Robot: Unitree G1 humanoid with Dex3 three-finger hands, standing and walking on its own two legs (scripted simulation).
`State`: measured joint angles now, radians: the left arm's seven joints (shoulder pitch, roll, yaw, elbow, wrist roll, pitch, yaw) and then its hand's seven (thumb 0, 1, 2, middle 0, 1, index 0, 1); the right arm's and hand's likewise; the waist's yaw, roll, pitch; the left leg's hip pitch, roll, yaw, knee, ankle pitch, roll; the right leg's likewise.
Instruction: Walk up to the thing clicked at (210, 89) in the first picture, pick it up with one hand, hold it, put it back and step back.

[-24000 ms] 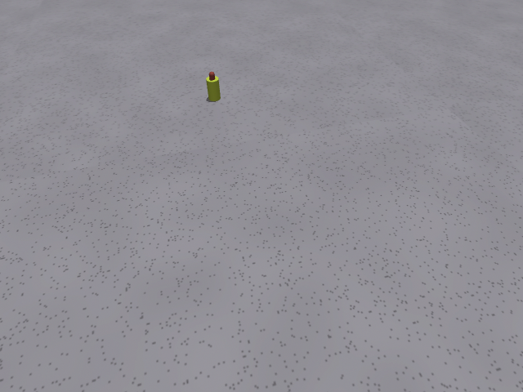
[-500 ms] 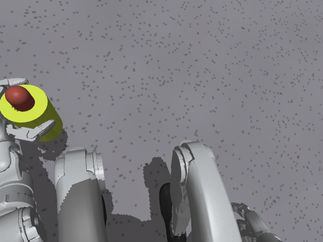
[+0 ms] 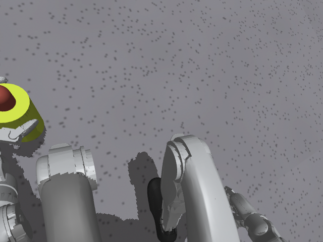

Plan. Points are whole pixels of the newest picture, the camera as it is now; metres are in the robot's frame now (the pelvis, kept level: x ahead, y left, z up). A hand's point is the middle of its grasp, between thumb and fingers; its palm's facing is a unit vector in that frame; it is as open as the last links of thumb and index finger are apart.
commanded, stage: lower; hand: left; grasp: from the side
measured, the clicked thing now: (12, 112) +0.40 +0.29 -0.14
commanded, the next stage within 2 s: loosen in 0.72 s
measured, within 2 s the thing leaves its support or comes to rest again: rests again in 1.38 s
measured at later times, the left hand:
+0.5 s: hand (12, 113) +0.41 +0.30 -0.17, palm faces +0.37 -0.93 +0.00, open 11.4 cm
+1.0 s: hand (12, 113) +0.41 +0.31 -0.19, palm faces +0.40 -0.92 +0.00, open 11.4 cm
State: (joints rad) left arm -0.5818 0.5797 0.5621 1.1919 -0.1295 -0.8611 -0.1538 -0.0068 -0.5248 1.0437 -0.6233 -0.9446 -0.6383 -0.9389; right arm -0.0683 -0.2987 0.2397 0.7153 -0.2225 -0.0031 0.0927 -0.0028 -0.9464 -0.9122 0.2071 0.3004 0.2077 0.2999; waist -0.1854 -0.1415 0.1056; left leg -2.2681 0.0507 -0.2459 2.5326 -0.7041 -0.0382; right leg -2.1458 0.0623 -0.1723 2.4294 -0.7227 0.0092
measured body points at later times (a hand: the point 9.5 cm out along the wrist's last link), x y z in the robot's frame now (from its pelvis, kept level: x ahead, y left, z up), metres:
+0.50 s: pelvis -0.01 +0.01 -0.01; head +0.22 +0.16 +0.34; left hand +0.38 +0.35 -0.17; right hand +0.14 -0.25 -0.08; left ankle +0.08 +0.14 -0.27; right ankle +0.10 -0.11 -0.27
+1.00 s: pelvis -0.02 +0.02 -0.02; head +0.22 +0.18 +0.32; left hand +0.38 +0.35 -0.19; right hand +0.14 -0.24 -0.07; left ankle +0.08 +0.14 -0.27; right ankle +0.10 -0.11 -0.27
